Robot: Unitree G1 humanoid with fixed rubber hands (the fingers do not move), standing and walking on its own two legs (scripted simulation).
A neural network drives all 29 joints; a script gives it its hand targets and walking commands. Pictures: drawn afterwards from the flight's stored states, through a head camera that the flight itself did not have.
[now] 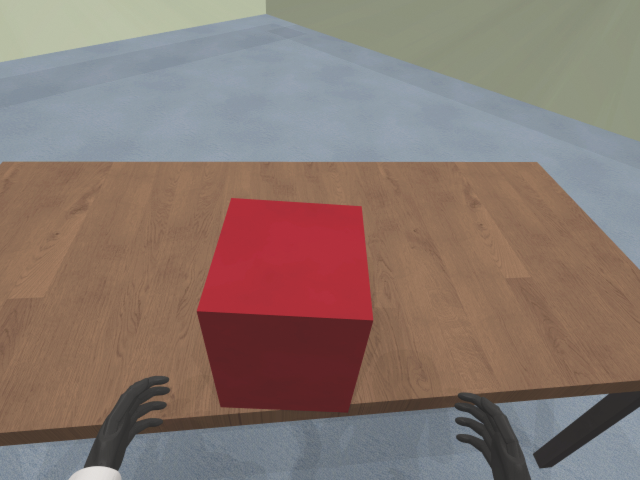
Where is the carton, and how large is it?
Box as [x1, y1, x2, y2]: [197, 198, 372, 412]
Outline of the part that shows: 231,198 197,308 197,314 220,406 347,412 372,322 361,206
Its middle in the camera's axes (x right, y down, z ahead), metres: -0.05 +0.11 +0.60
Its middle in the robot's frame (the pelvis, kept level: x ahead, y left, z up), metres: +0.38 +0.04 -0.02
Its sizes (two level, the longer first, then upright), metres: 0.210 0.200 0.250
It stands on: a table, 0.63 m high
